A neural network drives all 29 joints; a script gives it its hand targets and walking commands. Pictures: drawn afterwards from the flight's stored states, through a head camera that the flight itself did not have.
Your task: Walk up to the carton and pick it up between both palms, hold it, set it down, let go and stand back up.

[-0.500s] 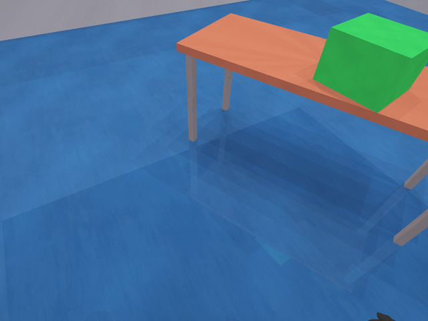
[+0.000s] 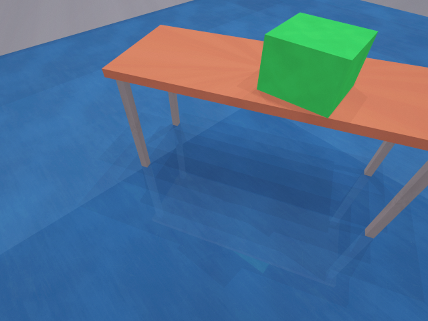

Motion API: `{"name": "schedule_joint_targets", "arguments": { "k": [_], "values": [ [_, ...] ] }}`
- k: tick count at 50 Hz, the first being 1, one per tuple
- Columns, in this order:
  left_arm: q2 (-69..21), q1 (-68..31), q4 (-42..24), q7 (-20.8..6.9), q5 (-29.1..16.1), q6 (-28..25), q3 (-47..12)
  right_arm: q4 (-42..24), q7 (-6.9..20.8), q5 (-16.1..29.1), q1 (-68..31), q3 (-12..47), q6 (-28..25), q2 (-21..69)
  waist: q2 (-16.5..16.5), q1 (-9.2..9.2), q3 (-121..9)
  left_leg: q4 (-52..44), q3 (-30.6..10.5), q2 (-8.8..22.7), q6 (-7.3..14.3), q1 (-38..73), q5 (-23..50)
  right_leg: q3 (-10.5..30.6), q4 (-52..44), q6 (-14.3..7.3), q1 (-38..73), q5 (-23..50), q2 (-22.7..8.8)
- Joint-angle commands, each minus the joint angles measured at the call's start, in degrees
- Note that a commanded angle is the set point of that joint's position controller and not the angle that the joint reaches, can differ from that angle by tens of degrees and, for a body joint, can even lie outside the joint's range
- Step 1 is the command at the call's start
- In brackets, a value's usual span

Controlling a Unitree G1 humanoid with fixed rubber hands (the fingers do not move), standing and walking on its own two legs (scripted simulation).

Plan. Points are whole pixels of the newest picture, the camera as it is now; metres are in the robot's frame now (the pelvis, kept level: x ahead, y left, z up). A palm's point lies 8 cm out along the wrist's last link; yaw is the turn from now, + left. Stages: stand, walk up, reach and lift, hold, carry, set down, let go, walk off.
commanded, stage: walk up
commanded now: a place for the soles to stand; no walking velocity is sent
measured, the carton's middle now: (313, 62) +0.96 -0.38 +0.01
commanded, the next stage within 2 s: none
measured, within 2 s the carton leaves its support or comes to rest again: neither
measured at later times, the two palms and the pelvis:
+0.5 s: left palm (74, 281) +0.24 +0.29 -0.09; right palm (384, 300) +0.20 -0.33 -0.09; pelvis +0.15 +0.00 +0.01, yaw -8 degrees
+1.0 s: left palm (102, 205) +0.43 +0.28 -0.10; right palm (379, 244) +0.29 -0.35 -0.05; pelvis +0.30 -0.01 +0.02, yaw -14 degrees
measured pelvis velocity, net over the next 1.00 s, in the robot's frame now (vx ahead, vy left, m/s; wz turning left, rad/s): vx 0.30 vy -0.01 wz -0.25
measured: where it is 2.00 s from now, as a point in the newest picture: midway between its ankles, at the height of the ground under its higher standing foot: (237, 267)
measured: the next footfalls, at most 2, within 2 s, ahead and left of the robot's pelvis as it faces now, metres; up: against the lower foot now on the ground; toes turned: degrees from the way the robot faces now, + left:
right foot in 0.02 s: +0.15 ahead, -0.12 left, +0.00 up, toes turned +0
left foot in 0.54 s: +0.33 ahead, +0.10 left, +0.00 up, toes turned -6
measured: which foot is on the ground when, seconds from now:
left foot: down 0.00-0.06, up 0.08-0.52, down 0.54-1.00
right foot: up 0.00-0.00, down 0.02-0.56, up 0.58-1.00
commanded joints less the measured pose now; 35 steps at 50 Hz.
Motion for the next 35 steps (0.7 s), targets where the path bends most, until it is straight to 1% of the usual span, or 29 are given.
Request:
{"name": "schedule_joint_targets", "arguments": {
  "k": [1,2,3,4,6,7,8,9,10,11,12,13,14,17,19,20,22,23,24,25,26,27,28,29,30,31,33,34,35],
  "values": [
    [20.33,13.77,-2.61,4.66,0.91,-3.56,7.99,-7.29,0.96,1.37,0.33,-1.01,-0.08,-7.3,-17.79,5.7,-12.34,36.64,-4.86,0.52,3.42,-20.68,-3.29,20.66,-13.85,-10.11,34.69,0.38,-6.41],
    [20.49,12.5,-3.07,4.94,0.67,-3.5,7.95,-8.29,0.85,2.35,-0.91,-1.35,-0.25,-8.71,-16.03,5.26,-11.97,40.16,-11.72,-5.16,1.57,-35.34,-8.56,42.77,-17.4,-18.08,42.77,6.82,-11.51],
    [20.4,13.15,-2.76,5.29,-0.61,-2.91,8.08,-7.57,0.48,2.02,-3.92,-0.91,-0.49,-10.63,-10.94,5.29,-11.01,42.73,-14.64,-2.0,2.01,-37.37,-9.91,43.89,-18.59,-19.94,41.46,9.07,-12.47],
    [18.19,12.91,-2.97,5.6,-0.7,-2.98,7.46,-7.51,0.47,1.35,-7.14,-1.25,-0.99,-11.46,-5.38,5.79,-6.65,43.5,-15.58,-0.64,1.96,-38.04,-7.55,38.39,-17.48,-18.9,39.02,16.96,-11.06],
    [14.03,8.79,-2.38,6.37,-0.75,-3.56,5.84,-6.49,0.68,1.25,-6.0,-1.25,-0.43,-9.3,-7.26,2.43,-0.66,42.14,-17.28,1.87,2.95,-36.47,-3.76,23.0,-14.05,-12.78,31.07,28.6,-5.69],
    [13.41,6.87,-3.05,6.65,-1.43,-3.9,5.78,-5.75,1.02,1.57,-2.37,-1.23,0.21,-8.33,-6.35,-0.21,-0.93,38.83,-17.16,3.06,2.3,-33.07,-1.06,17.93,-13.49,-10.56,26.21,27.89,-4.78],
    [12.23,5.64,-3.6,6.7,-1.44,-4.13,5.55,-3.93,1.19,1.32,-2.09,-0.97,0.71,-8.63,-5.67,-0.42,-2.61,38.08,-15.68,2.04,2.75,-30.93,3.06,16.83,-15.27,-10.05,22.85,24.38,-3.86],
    [12.46,5.78,-4.31,6.74,-1.35,-4.17,5.45,-3.57,1.42,1.18,-2.6,-1.27,1.31,-8.93,-4.87,-0.2,-1.72,37.77,-15.82,1.13,2.5,-28.43,6.03,17.75,-17.73,-7.7,18.23,16.48,-2.84],
    [13.16,5.81,-4.93,6.5,-0.9,-4.6,5.66,-3.77,1.33,0.95,-4.43,-1.41,1.46,-8.96,-3.47,0.5,0.04,37.19,-14.53,1.28,2.35,-29.12,7.52,19.18,-19.3,-9.98,15.66,11.21,-4.02],
    [12.88,5.41,-4.62,6.25,-0.44,-4.84,5.55,-3.62,1.54,0.69,-5.85,-1.68,1.46,-8.86,-2.87,0.89,0.79,35.62,-15.22,1.56,2.0,-28.66,8.87,19.95,-21.35,-9.93,12.55,1.91,-2.64],
    [13.44,4.93,-5.27,6.1,-0.4,-4.95,6.05,-3.18,1.59,1.08,-6.36,-2.29,1.44,-10.15,-3.18,1.21,1.67,33.43,-15.46,2.75,1.73,-31.21,11.03,19.99,-22.95,-8.74,14.58,-5.31,-2.27],
    [14.21,4.35,-4.81,6.02,-0.35,-4.89,6.24,-3.14,1.67,0.78,-6.59,-2.39,1.36,-10.07,-3.95,1.26,3.86,30.8,-15.51,3.53,1.03,-32.96,12.33,21.34,-24.99,-9.18,12.67,-10.9,-3.0],
    [14.45,3.95,-4.83,5.64,0.05,-4.72,6.38,-2.71,1.6,0.86,-7.0,-2.78,1.12,-10.46,-6.14,1.32,4.71,28.95,-15.25,3.49,0.35,-33.2,12.26,21.36,-26.31,-9.31,11.69,-15.04,-2.6],
    [14.67,5.1,-4.43,5.31,0.54,-4.54,6.5,-3.7,1.4,0.4,-9.37,-3.0,0.78,-11.08,-4.42,2.53,7.01,24.37,-16.2,3.88,0.5,-34.55,10.7,24.71,-27.16,-9.72,10.2,-21.51,-3.83],
    [14.53,4.07,-5.31,4.82,1.06,-4.56,6.08,-4.22,1.65,0.35,-10.56,-3.24,0.07,-10.01,-4.9,2.64,6.13,18.42,-15.35,3.39,1.16,-30.63,9.47,22.95,-24.5,-12.63,9.95,-17.99,-4.44],
    [14.01,3.93,-5.23,4.73,0.97,-4.67,5.96,-4.2,1.7,0.34,-10.11,-2.96,-0.48,-9.92,-3.02,2.09,4.93,14.11,-16.16,3.18,1.43,-29.49,10.29,23.26,-21.78,-13.06,12.61,-12.26,-4.65],
    [13.62,3.43,-5.65,4.77,1.12,-4.3,5.9,-3.07,1.29,0.45,-8.81,-3.0,-1.28,-9.72,-4.52,2.42,-0.15,10.62,-14.64,0.36,1.92,-22.42,9.09,21.89,-17.81,-11.5,14.27,-2.9,-3.79],
    [13.37,2.98,-6.01,4.65,1.41,-4.15,5.68,-3.01,1.0,0.5,-6.99,-3.01,-1.63,-9.17,-4.99,1.65,-1.68,6.17,-14.44,-0.63,1.87,-17.99,7.73,20.86,-14.95,-11.52,13.63,0.79,-2.64],
    [13.35,2.81,-6.27,4.81,1.12,-3.94,5.42,-2.21,0.67,0.54,-3.48,-2.96,-2.15,-9.32,-2.05,-0.26,-4.16,2.71,-13.94,-1.29,2.73,-11.33,10.4,19.51,-10.69,-10.49,10.81,2.43,-2.0],
    [11.32,0.99,-6.54,4.75,0.5,-3.8,4.97,-1.27,-0.05,0.04,1.45,-3.16,-2.7,-9.38,0.13,-3.52,-6.59,-1.96,-13.61,-1.48,3.65,-1.11,11.62,15.23,-3.2,-8.65,5.42,4.19,0.89],
    [7.38,1.32,-7.64,4.72,0.37,-3.83,4.33,0.32,-0.8,-0.59,7.98,-4.67,-3.13,-12.52,7.44,-6.31,-12.76,-7.06,-24.46,6.59,5.82,8.55,6.08,10.14,10.24,-6.06,0.7,2.52,5.79],
    [4.44,5.23,-7.08,5.03,0.43,-4.18,3.73,0.14,-1.24,-0.46,10.71,-5.75,-3.25,-16.9,15.15,-5.43,-16.73,-7.01,-40.07,20.11,7.95,18.6,-0.4,5.62,20.13,-2.56,-9.83,-17.98,10.27],
    [7.99,5.8,-4.75,5.69,0.99,-3.66,3.58,-0.06,-1.5,0.29,6.8,-5.7,-2.88,-17.8,7.36,-3.65,-10.96,-10.59,-46.48,25.69,8.05,14.04,-3.65,3.51,23.84,-1.19,-13.67,-18.13,8.68],
    [11.89,5.95,-4.19,5.69,1.42,-3.01,4.64,-0.95,-1.47,1.15,3.3,-5.38,-2.71,-17.47,5.29,-2.28,-7.94,-14.52,-47.18,25.75,5.39,7.54,-13.25,5.79,24.56,-0.71,-11.51,-14.57,5.66],
    [14.81,6.15,-3.15,5.52,1.46,-2.46,5.28,-1.12,-1.16,1.4,0.08,-5.23,-2.59,-15.88,5.71,-1.97,-5.3,-15.44,-43.26,23.49,4.4,3.82,-16.19,6.23,24.86,-0.58,-10.19,-12.89,3.61],
    [14.25,7.26,-1.9,4.9,1.11,-2.47,5.48,-1.75,-1.2,1.18,-0.92,-5.09,-2.56,-14.29,6.02,-1.87,-2.1,-15.54,-36.73,20.49,1.87,0.14,-10.45,5.96,23.46,-0.37,-8.6,-9.88,2.25],
    [11.9,7.55,-0.85,4.19,0.07,-2.32,5.18,-1.55,-1.38,1.2,-1.22,-3.66,-2.88,-12.01,8.43,-0.91,1.97,-17.21,-27.59,16.17,-0.83,-4.78,-3.25,6.48,19.78,0.11,-5.16,-5.27,1.66],
    [11.77,8.17,-0.03,4.07,-0.09,-2.11,5.4,-1.45,-1.2,1.15,-2.63,-3.49,-3.0,-12.77,8.66,-0.71,3.18,-17.92,-25.14,14.89,0.82,-7.2,-3.44,5.32,19.59,0.32,-4.16,-4.41,1.86],
    [11.38,7.37,-0.28,3.68,-0.1,-2.0,5.31,-1.17,-1.05,1.14,-3.15,-3.57,-3.01,-12.61,10.17,-1.05,5.23,-16.99,-22.54,14.12,0.78,-9.18,-0.25,4.9,19.34,0.45,-4.88,-2.66,1.3]
  ]
}}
